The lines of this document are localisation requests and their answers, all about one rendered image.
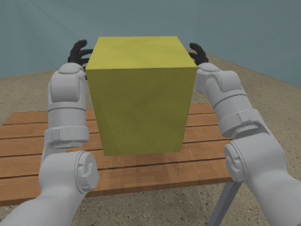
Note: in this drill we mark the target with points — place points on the carton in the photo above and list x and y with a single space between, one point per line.
141 90

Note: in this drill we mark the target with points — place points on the robot right upper arm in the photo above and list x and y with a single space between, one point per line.
258 162

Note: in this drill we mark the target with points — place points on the right robot hand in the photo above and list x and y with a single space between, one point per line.
200 57

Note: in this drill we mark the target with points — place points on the robot left upper arm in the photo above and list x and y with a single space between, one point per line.
65 179

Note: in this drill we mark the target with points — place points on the table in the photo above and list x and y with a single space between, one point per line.
201 161

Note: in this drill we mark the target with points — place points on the left robot forearm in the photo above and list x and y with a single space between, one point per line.
66 107

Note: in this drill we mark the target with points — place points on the right robot forearm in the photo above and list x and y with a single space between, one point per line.
237 118

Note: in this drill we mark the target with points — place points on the left robot hand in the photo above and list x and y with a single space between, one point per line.
76 53

